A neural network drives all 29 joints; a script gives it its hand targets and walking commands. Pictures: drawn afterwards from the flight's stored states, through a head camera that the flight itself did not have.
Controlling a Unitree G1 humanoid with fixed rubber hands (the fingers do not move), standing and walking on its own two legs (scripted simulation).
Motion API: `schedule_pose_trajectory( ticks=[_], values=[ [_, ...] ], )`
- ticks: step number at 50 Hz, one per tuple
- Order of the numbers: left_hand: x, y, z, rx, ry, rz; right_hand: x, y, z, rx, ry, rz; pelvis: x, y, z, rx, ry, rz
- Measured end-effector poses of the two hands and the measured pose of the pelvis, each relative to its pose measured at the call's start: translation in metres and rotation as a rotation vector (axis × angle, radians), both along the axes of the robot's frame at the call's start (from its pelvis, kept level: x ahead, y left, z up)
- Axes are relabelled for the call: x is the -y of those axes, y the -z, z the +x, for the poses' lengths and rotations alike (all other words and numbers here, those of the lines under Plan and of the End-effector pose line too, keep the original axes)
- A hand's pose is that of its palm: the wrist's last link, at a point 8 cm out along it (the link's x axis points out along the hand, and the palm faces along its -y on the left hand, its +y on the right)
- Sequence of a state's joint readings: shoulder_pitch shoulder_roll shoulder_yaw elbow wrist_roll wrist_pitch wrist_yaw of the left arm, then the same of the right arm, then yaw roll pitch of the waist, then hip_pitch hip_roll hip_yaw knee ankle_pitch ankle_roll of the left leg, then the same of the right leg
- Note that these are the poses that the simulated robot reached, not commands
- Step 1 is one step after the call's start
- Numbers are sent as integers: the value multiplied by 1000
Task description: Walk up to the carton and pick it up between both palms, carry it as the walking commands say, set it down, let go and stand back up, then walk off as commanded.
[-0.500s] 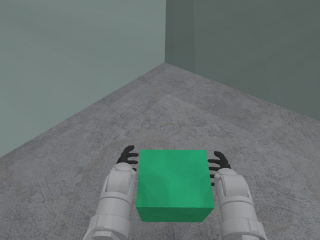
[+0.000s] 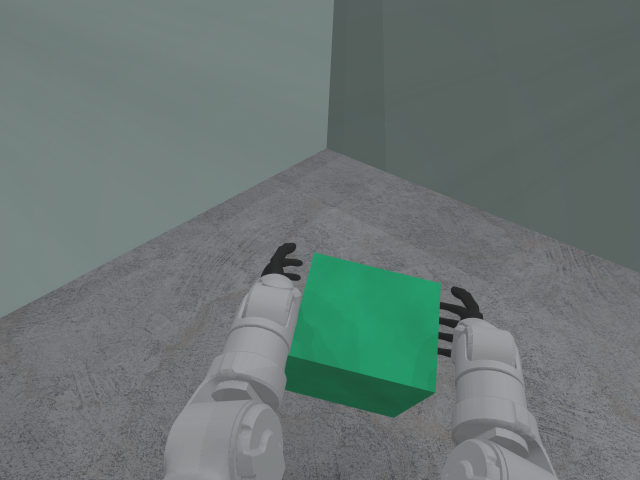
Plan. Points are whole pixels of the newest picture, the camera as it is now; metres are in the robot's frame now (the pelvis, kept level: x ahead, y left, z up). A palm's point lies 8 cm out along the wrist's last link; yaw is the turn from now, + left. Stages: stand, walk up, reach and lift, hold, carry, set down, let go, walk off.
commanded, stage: hold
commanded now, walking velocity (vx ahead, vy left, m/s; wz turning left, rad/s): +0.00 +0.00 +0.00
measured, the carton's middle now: (356, 339) +0.35 -0.07 -0.03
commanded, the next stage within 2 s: set down in 0.16 s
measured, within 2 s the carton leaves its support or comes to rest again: neither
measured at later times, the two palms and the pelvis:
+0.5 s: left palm (249, 333) +0.35 +0.09 +0.01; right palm (444, 350) +0.30 -0.19 +0.00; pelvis +0.04 +0.00 +0.00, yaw +1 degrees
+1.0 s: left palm (271, 355) +0.36 +0.06 -0.07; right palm (444, 370) +0.32 -0.21 -0.07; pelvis +0.02 -0.02 -0.02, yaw +0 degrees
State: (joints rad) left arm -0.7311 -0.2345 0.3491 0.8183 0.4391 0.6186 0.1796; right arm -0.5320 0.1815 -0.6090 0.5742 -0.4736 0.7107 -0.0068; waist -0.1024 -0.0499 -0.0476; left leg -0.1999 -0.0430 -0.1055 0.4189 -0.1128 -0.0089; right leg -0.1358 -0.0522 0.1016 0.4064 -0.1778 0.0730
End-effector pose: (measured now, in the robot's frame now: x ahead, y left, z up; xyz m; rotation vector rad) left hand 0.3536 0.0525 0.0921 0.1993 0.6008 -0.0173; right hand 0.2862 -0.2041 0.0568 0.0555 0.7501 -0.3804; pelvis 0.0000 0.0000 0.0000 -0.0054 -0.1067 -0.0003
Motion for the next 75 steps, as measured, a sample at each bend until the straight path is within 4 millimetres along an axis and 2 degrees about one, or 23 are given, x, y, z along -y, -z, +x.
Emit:
schedule_pose_trajectory(
  ticks=[10, 14, 18, 21, 26, 34, 43, 57, 75],
  values=[
    [6, 9, 13, -34, 83, -73, 12, -4, 8, -25, 7, -38, -10, -4, 16, -47, 28, 6],
    [-14, 25, 8, -26, 55, -126, 1, 6, 14, -4, -68, -34, -8, -6, 27, -51, 58, 6],
    [-38, 48, 1, -59, -13, -116, -20, 29, 14, -37, -137, 0, -3, -7, 33, -51, 34, 3],
    [-45, 63, -4, -89, -20, -107, -24, 42, 16, -63, -182, -8, 0, -6, 35, -63, 6, 0],
    [-33, 84, -7, -136, 29, -92, -10, 57, 17, -66, -144, -19, 5, -4, 37, -99, -8, -1],
    [-6, 101, 7, -137, 68, -80, 14, 73, 16, -49, -100, -14, 17, 0, 37, -166, 8, 5],
    [-7, 130, 14, -135, 35, -70, 13, 98, 31, -34, -112, -24, 23, 9, 33, -278, 3, 3],
    [-5, 199, 11, -113, -20, -104, 9, 159, 26, 12, -37, -12, 14, 46, 10, -474, 14, -7],
    [-13, 254, 27, -76, -77, -140, 1, 213, 46, 42, -52, -11, 1, 109, -21, -619, 13, -24]
  ],
)
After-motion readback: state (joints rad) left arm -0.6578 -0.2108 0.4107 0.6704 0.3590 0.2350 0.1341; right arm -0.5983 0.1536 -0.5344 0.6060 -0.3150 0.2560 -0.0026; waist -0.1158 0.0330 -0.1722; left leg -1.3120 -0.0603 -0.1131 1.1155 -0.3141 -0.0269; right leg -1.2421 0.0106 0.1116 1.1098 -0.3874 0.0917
